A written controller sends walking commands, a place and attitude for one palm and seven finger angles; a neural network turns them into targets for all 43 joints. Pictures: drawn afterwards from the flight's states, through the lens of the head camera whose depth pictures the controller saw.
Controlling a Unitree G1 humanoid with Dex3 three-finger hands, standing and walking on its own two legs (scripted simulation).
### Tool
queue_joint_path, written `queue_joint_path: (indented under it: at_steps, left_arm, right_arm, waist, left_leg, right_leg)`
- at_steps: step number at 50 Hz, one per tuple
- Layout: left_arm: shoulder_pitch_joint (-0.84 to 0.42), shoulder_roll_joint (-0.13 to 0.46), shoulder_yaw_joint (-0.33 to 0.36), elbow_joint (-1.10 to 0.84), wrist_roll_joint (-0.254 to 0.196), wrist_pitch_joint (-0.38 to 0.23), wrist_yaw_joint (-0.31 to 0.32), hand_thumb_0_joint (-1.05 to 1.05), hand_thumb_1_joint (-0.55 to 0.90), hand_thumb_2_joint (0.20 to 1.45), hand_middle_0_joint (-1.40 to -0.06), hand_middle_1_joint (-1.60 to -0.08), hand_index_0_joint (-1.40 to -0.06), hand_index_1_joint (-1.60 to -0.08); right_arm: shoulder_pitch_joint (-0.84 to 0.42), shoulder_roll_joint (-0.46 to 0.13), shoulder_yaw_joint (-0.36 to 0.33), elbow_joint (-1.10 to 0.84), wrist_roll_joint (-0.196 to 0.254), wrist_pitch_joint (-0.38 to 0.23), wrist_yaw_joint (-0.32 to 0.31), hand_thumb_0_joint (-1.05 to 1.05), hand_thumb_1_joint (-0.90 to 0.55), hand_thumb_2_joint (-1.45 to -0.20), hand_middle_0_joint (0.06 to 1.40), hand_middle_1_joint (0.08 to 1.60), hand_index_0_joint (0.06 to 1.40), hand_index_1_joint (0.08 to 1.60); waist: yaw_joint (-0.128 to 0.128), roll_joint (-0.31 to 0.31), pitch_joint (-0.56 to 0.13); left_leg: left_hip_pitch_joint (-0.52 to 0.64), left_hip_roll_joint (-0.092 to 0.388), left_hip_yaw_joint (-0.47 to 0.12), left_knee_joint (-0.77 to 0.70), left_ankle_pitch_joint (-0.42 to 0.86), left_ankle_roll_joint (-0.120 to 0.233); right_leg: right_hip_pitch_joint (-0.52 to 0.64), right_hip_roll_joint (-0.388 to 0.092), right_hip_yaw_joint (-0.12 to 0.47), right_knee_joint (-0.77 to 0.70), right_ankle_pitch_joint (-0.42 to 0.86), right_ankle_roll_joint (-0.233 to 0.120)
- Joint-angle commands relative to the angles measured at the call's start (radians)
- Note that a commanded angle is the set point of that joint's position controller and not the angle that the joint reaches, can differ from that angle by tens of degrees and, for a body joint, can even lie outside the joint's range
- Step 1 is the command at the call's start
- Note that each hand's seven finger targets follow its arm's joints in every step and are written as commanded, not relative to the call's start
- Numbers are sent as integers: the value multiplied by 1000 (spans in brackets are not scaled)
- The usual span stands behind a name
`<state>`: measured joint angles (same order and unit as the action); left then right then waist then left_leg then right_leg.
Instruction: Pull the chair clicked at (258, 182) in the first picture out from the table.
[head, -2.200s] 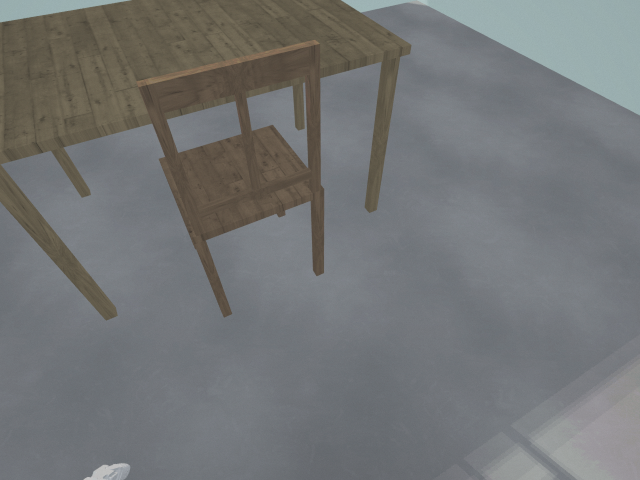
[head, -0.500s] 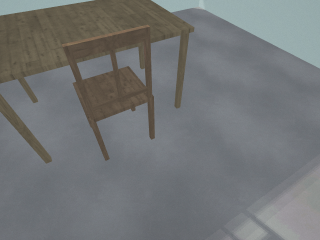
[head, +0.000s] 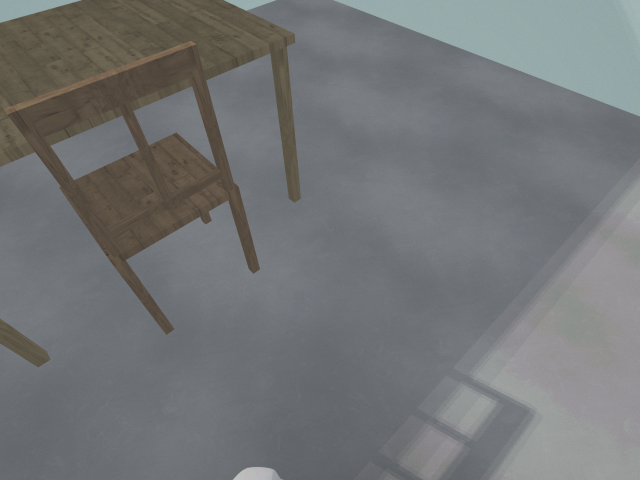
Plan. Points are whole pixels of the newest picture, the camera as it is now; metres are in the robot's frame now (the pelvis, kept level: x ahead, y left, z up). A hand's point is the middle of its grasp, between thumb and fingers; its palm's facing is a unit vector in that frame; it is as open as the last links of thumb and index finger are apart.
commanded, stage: walk to a spot facing it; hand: left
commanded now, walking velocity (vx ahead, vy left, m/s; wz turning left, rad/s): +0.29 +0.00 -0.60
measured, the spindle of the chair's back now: (147, 155) +0.78 +0.50 -0.11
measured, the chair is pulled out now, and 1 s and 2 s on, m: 0.00 0.00 0.00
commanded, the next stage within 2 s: turn to face it in 1.42 s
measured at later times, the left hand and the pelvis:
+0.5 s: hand (214, 400) +0.25 +0.21 -0.17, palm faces -0.29 -0.94 -0.18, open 7.4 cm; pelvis +0.11 +0.03 +0.00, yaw -19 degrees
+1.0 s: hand (319, 301) +0.44 +0.05 -0.17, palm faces -0.50 -0.84 -0.21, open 7.3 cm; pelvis +0.29 -0.08 -0.01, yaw -33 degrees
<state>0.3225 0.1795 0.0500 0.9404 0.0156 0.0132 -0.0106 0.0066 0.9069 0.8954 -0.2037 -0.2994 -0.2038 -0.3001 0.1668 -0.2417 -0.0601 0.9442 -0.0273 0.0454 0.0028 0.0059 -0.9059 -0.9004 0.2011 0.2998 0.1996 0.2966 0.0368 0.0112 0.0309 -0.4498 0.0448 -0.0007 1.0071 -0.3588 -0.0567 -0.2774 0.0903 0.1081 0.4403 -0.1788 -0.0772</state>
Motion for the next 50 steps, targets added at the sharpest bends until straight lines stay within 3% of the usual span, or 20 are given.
queue_joint_path:
  at_steps: [1,6,8,9,10,11,13,16,20,26,28,30,31,32,33,34,37,41,44,50]
  left_arm:
    - [62,226,62,-51,8,-29,11,0,900,900,-200,-300,-200,-300]
    - [11,235,69,-74,12,-23,9,0,900,900,-200,-300,-200,-300]
    - [-55,211,68,-93,5,-16,4,0,900,900,-200,-300,-200,-300]
    - [-61,157,55,-111,0,-16,-6,0,900,900,-200,-300,-200,-300]
    - [-75,115,52,-139,-4,-24,-17,0,900,900,-200,-300,-200,-300]
    - [-127,154,67,-163,8,-33,-27,0,900,900,-200,-300,-200,-300]
    - [-101,150,73,-107,24,-21,-43,0,900,900,-200,-300,-200,-300]
    - [-66,105,56,-72,24,-7,-54,0,900,900,-200,-300,-200,-300]
    - [-178,76,34,-94,21,-3,-57,0,900,900,-200,-300,-200,-300]
    - [-374,46,11,-136,11,-7,-64,0,900,900,-200,-300,-200,-300]
    - [-344,57,13,-124,11,-12,-61,0,900,900,-200,-300,-200,-300]
    - [-215,100,26,-84,14,-22,-49,0,900,900,-200,-300,-200,-300]
    - [-67,132,41,-44,17,-33,-43,0,900,900,-200,-300,-200,-300]
    - [73,222,62,0,20,-46,-33,0,900,900,-200,-300,-200,-300]
    - [159,330,84,8,7,-55,-17,0,900,900,-200,-300,-200,-300]
    - [167,362,91,13,-18,-44,-8,0,900,900,-200,-300,-200,-300]
    - [-61,229,50,-45,-10,-51,11,0,900,900,-200,-300,-200,-300]
    - [-150,187,41,-52,10,-64,13,0,900,900,-200,-300,-200,-300]
    - [-105,176,41,-35,5,-68,4,0,900,900,-200,-300,-200,-300]
    - [23,174,45,1,9,-80,9,0,900,900,-200,-300,-200,-300]
  right_arm:
    - [-87,-73,-18,-120,4,-51,-3,0,-900,-900,200,300,200,300]
    - [-10,-59,-13,-122,16,-77,-10,0,-900,-900,200,300,200,300]
    - [130,-85,-17,-81,21,-90,-27,0,-900,-900,200,300,200,300]
    - [208,-163,-33,-61,15,-97,-39,0,-900,-900,200,300,200,300]
    - [249,-254,-50,-73,9,-94,-40,0,-900,-900,200,300,200,300]
    - [222,-254,-43,-85,5,-98,-41,0,-900,-900,200,300,200,300]
    - [141,-144,-9,-81,1,-108,-34,0,-900,-900,200,300,200,300]
    - [172,-85,15,-57,10,-131,-40,0,-900,-900,200,300,200,300]
    - [303,-75,19,5,10,-143,-46,0,-900,-900,200,300,200,300]
    - [376,-76,17,63,-2,-133,-45,0,-900,-900,200,300,200,300]
    - [365,-97,9,71,0,-130,-45,0,-900,-900,200,300,200,300]
    - [349,-129,-4,70,4,-126,-41,0,-900,-900,200,300,200,300]
    - [318,-142,-5,59,9,-124,-39,0,-900,-900,200,300,200,300]
    - [312,-116,1,42,26,-122,-24,0,-900,-900,200,300,200,300]
    - [350,-28,11,6,41,-127,-24,0,-900,-900,200,300,200,300]
    - [223,-41,6,-35,33,-133,-33,0,-900,-900,200,300,200,300]
    - [183,-51,2,-17,6,-106,-24,0,-900,-900,200,300,200,300]
    - [296,-1,2,18,-3,-60,-13,0,-900,-900,200,300,200,300]
    - [200,-10,-5,-16,-5,-61,-1,0,-900,-900,200,300,200,300]
    - [-18,-6,-5,-91,-1,-93,10,0,-900,-900,200,300,200,300]
  waist:
    - [31,-137,-35]
    - [3,-169,-54]
    - [-66,-134,-68]
    - [-108,74,-79]
    - [-122,296,-61]
    - [-113,185,29]
    - [-44,116,102]
    - [-19,137,83]
    - [-58,103,79]
    - [-101,132,135]
    - [-76,150,94]
    - [-13,136,-7]
    - [64,134,-86]
    - [124,55,-200]
    - [111,-149,-346]
    - [131,-66,-294]
    - [4,-13,-58]
    - [-100,-59,-46]
    - [-71,-112,2]
    - [3,-94,7]
  left_leg:
    - [-82,-4,1,-133,-30,3]
    - [160,-60,14,-408,-41,32]
    - [479,-42,1,-626,32,50]
    - [648,136,-184,-737,-144,90]
    - [640,388,-479,-861,-361,167]
    - [478,469,-541,-900,-400,242]
    - [353,332,-319,-896,-227,180]
    - [371,237,-70,-840,172,133]
    - [509,250,23,-771,549,152]
    - [510,260,168,-748,706,155]
    - [531,266,218,-665,932,152]
    - [516,275,242,-452,1141,129]
    - [441,252,268,-256,1076,97]
    - [177,224,271,25,754,60]
    - [-140,54,224,417,-191,4]
    - [-241,65,75,511,-217,31]
    - [-160,162,5,397,-7,24]
    - [-25,151,44,166,72,2]
    - [-79,129,51,59,156,-8]
    - [-140,84,45,-197,115,-2]
  right_leg:
    - [110,-249,405,-250,-356,-118]
    - [-4,-202,401,-204,-275,-104]
    - [-220,-115,325,-81,-310,-35]
    - [-412,-27,208,107,-361,9]
    - [-549,23,29,383,-389,57]
    - [-554,-77,-30,522,-344,75]
    - [-517,-120,-51,672,-170,89]
    - [-495,-139,-84,752,-32,107]
    - [-577,-159,-149,708,-15,111]
    - [-435,-138,-245,347,6,72]
    - [-317,-88,-287,279,-26,36]
    - [-96,-42,-302,224,-66,-5]
    - [120,-21,-311,149,-22,-20]
    - [461,-146,-168,112,38,-76]
    - [684,-492,386,41,144,-219]
    - [612,-540,455,-62,243,-267]
    - [129,-423,253,-166,0,-178]
    - [-119,-296,66,-228,-93,-121]
    - [-109,-259,85,-268,-200,-107]
    - [114,-291,163,-193,11,-128]
